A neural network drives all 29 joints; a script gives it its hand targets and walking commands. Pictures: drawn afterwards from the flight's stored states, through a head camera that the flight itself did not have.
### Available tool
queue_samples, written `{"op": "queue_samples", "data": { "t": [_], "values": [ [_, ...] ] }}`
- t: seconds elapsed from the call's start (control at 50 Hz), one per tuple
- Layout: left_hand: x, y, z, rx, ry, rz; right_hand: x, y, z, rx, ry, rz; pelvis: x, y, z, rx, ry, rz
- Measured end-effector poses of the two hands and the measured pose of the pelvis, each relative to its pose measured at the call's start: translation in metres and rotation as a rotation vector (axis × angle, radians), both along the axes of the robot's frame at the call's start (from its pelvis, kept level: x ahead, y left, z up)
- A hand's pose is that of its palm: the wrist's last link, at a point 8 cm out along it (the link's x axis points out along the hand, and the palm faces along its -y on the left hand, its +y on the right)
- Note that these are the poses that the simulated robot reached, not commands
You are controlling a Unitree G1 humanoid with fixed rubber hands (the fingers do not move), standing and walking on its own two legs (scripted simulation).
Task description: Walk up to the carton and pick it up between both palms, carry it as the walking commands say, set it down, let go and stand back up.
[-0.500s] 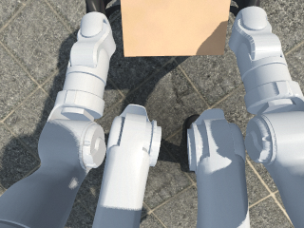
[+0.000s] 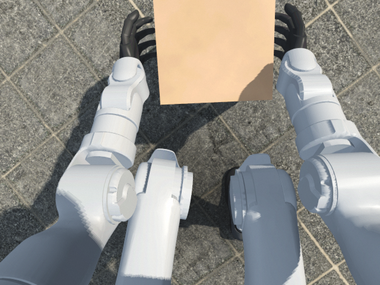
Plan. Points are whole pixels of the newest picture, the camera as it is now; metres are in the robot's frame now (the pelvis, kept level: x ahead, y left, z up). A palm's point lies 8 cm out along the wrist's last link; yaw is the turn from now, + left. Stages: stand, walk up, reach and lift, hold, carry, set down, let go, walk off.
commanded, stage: set down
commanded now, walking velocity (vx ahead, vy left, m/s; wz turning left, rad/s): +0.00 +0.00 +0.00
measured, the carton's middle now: (210, 60) +0.52 +0.00 -0.23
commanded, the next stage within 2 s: none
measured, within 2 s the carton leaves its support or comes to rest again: rests again in 0.82 s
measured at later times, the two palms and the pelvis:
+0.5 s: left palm (128, 57) +0.50 +0.15 -0.17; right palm (282, 54) +0.52 -0.14 -0.18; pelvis +0.01 +0.00 +0.00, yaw +1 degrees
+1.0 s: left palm (127, 55) +0.51 +0.16 -0.18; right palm (281, 52) +0.52 -0.14 -0.18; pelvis +0.01 +0.00 -0.01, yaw +1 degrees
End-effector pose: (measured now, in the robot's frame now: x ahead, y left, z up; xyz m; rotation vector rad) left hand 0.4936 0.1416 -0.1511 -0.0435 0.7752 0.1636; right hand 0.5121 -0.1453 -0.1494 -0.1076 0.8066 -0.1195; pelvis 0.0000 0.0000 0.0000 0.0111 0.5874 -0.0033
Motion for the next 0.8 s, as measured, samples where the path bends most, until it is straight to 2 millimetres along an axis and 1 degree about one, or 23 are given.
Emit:
{"op": "queue_samples", "data": {
  "t": [0.1,0.18,0.28,0.32,0.4,0.5,0.62,0.8],
  "values": [
    [0.002,0.001,-0.004,-0.001,-0.001,-0.012,0.006,0.000,-0.002,0.003,-0.001,0.012,0.004,0.000,0.002,0.001,0.026,-0.002],
    [0.003,0.006,-0.008,0.008,0.008,-0.011,0.007,0.004,-0.010,0.014,0.007,0.027,0.009,0.001,0.002,0.002,0.043,0.000],
    [0.006,0.011,-0.015,0.013,0.015,-0.002,0.003,0.009,-0.023,0.026,0.018,0.031,0.014,0.000,0.001,0.004,0.051,0.003],
    [0.006,0.013,-0.017,0.017,0.021,0.003,0.003,0.010,-0.026,0.042,0.011,0.024,0.015,0.000,0.000,0.004,0.052,0.004],
    [0.007,0.015,-0.021,0.010,0.022,0.009,0.004,0.011,-0.026,0.038,0.012,0.039,0.016,0.000,-0.003,0.002,0.048,0.007],
    [0.010,0.013,-0.021,0.013,0.014,0.000,0.004,0.008,-0.026,0.040,0.007,0.040,0.015,0.002,-0.005,-0.001,0.034,0.011],
    [0.009,0.013,-0.020,0.012,0.014,-0.006,0.005,0.008,-0.026,0.042,0.008,0.042,0.012,0.001,-0.006,0.002,0.026,0.009],
    [0.010,0.017,-0.026,-0.001,0.022,-0.016,0.007,0.010,-0.028,0.048,0.009,0.052,0.012,0.003,-0.006,-0.003,0.027,0.007]
  ]
}}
